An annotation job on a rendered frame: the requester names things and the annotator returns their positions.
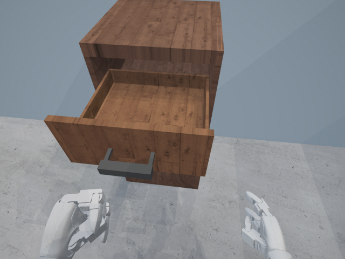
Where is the cabinet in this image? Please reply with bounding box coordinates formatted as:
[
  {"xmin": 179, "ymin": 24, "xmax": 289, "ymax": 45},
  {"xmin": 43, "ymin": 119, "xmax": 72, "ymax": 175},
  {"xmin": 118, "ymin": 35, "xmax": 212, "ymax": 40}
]
[{"xmin": 79, "ymin": 0, "xmax": 224, "ymax": 189}]

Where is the robot right hand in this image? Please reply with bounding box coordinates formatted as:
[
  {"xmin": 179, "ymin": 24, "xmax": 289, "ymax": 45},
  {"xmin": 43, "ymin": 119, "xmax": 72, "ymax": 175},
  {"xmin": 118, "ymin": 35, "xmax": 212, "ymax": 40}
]
[{"xmin": 241, "ymin": 191, "xmax": 287, "ymax": 257}]

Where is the handle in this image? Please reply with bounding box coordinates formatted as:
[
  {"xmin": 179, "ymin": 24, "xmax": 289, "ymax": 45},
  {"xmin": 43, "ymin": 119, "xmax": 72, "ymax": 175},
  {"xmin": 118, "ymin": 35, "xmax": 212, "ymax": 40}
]
[{"xmin": 97, "ymin": 148, "xmax": 155, "ymax": 180}]

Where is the robot left hand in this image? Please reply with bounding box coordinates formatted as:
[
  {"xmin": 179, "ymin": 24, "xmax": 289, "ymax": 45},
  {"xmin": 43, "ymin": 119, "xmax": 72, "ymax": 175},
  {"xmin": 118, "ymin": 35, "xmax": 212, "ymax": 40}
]
[{"xmin": 39, "ymin": 189, "xmax": 112, "ymax": 259}]

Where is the drawer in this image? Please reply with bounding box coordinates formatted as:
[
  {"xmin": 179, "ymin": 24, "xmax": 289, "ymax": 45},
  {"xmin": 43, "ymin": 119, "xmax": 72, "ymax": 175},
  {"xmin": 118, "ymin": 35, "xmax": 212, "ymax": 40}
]
[{"xmin": 44, "ymin": 69, "xmax": 214, "ymax": 176}]

